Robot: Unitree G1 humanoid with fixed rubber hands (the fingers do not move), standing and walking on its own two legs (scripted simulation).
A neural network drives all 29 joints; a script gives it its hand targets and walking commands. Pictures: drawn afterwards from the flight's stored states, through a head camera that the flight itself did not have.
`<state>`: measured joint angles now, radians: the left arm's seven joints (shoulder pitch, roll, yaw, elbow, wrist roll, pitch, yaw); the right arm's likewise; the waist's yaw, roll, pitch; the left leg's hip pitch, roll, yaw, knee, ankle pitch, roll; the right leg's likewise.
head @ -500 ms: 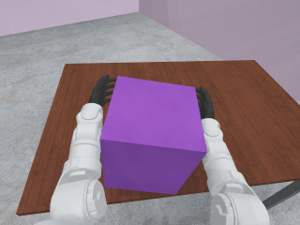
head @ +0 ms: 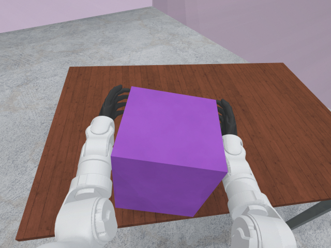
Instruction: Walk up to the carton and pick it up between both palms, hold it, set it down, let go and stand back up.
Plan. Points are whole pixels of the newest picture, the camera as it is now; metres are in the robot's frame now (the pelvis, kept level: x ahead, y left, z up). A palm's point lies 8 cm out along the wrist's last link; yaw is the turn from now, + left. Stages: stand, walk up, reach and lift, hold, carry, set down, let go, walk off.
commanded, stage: set down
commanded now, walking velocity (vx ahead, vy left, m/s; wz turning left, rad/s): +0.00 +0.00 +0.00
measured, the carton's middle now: (164, 155) +0.33 -0.01 +0.04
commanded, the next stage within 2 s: none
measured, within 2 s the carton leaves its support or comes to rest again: rests again in 1.64 s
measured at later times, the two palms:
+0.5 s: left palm (110, 119) +0.41 +0.13 +0.09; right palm (226, 135) +0.36 -0.17 +0.08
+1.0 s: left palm (112, 122) +0.42 +0.12 +0.07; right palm (224, 138) +0.36 -0.17 +0.06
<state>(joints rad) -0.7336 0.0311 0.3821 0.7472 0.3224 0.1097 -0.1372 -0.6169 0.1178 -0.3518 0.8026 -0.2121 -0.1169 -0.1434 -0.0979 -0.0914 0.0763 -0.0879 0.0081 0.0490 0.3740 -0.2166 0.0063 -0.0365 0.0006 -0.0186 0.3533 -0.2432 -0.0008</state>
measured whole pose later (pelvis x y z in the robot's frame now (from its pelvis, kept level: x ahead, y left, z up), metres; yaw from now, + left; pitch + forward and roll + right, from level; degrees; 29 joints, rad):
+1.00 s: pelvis +0.01 +0.00 +0.00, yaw +0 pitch +0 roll +0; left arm -0.73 0.02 0.43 0.87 0.36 -0.05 -0.14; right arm -0.60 0.14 -0.44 0.89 -0.30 -0.26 -0.14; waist -0.10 -0.08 0.05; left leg -0.17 0.01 0.05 0.37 -0.21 0.01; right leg -0.11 0.00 -0.02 0.35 -0.24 0.00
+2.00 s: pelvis +0.00 +0.01 +0.00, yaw +0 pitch +13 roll -1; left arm -0.78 0.17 0.12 1.22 0.04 -0.28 0.03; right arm -0.75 -0.02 -0.30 1.26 0.03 -0.38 -0.19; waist -0.10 -0.04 -0.14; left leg -0.47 0.02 0.05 0.44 -0.20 0.01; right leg -0.39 0.01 -0.02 0.35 -0.19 0.01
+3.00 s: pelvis -0.03 +0.01 +0.00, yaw -1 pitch +8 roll -2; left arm -0.47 0.26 0.01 1.02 -0.14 -0.33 -0.08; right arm -0.26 -0.10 -0.04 0.87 0.27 -0.41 -0.16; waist -0.05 -0.02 -0.12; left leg -0.42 0.02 0.05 0.45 -0.18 0.01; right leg -0.34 0.01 -0.02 0.35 -0.16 0.01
